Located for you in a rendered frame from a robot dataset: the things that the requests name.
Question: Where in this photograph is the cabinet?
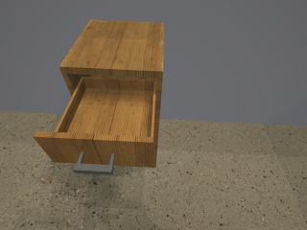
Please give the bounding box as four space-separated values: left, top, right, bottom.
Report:
59 19 164 168

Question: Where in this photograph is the drawer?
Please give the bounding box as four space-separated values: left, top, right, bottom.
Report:
33 77 156 168

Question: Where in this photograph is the handle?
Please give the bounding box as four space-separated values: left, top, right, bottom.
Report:
73 151 115 175

